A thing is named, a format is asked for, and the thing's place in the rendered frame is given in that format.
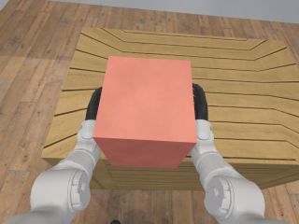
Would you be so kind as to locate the left robot forearm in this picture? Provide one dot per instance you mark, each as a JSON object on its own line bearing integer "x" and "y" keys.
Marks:
{"x": 84, "y": 155}

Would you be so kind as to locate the right robot upper arm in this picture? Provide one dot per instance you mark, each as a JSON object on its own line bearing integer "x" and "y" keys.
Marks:
{"x": 233, "y": 200}

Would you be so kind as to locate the pedestal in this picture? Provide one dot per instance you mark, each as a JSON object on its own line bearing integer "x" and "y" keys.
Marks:
{"x": 252, "y": 94}

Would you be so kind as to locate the carton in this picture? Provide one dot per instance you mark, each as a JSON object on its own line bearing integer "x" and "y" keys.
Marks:
{"x": 145, "y": 116}

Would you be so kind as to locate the left robot hand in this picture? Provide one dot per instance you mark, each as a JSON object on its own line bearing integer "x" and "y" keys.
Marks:
{"x": 93, "y": 105}

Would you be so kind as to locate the left robot upper arm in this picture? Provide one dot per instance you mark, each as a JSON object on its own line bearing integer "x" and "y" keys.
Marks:
{"x": 57, "y": 196}

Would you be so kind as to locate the right robot hand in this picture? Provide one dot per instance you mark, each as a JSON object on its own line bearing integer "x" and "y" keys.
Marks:
{"x": 200, "y": 104}

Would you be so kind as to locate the right robot forearm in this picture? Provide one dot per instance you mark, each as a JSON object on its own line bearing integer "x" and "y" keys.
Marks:
{"x": 206, "y": 158}

